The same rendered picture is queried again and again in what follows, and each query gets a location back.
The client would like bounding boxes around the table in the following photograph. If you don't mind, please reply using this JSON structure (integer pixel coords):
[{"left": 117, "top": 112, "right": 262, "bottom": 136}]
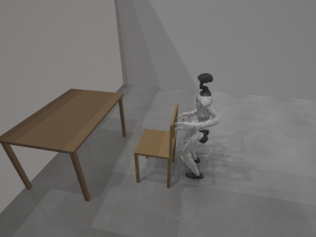
[{"left": 0, "top": 89, "right": 126, "bottom": 201}]

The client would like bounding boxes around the robot left hand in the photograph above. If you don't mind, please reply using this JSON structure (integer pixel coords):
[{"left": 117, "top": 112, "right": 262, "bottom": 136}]
[{"left": 174, "top": 120, "right": 195, "bottom": 131}]

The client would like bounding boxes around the chair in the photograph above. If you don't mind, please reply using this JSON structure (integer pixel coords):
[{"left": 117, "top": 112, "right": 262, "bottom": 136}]
[{"left": 133, "top": 103, "right": 179, "bottom": 189}]

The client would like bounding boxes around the left robot thigh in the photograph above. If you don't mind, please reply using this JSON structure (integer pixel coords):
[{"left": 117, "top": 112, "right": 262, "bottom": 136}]
[{"left": 182, "top": 131, "right": 208, "bottom": 158}]

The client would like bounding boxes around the right robot forearm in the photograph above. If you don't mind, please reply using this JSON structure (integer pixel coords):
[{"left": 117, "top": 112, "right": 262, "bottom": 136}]
[{"left": 189, "top": 109, "right": 198, "bottom": 117}]

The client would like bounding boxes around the left robot forearm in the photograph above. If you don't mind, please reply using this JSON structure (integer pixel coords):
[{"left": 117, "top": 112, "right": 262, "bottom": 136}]
[{"left": 192, "top": 118, "right": 219, "bottom": 129}]

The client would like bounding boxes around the robot left upper arm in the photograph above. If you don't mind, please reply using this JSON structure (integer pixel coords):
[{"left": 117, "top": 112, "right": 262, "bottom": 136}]
[{"left": 200, "top": 97, "right": 220, "bottom": 121}]

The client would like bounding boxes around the right robot shin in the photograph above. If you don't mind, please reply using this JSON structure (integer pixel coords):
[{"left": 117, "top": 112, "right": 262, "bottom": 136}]
[{"left": 182, "top": 140, "right": 197, "bottom": 160}]

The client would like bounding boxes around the robot right hand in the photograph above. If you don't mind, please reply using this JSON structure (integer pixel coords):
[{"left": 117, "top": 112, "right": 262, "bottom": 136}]
[{"left": 177, "top": 113, "right": 190, "bottom": 122}]

